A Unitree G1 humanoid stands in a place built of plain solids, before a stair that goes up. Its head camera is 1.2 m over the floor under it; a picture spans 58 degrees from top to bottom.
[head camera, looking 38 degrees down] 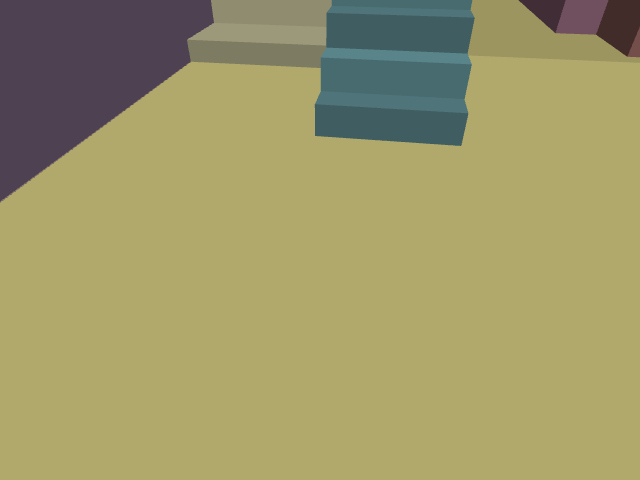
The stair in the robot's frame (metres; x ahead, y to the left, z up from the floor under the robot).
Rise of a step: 0.21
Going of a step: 0.24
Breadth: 0.93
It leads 9 degrees to the right of straight ahead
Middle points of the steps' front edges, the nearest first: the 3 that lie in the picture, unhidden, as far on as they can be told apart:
2.56 -0.42 0.21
2.79 -0.46 0.42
3.03 -0.50 0.64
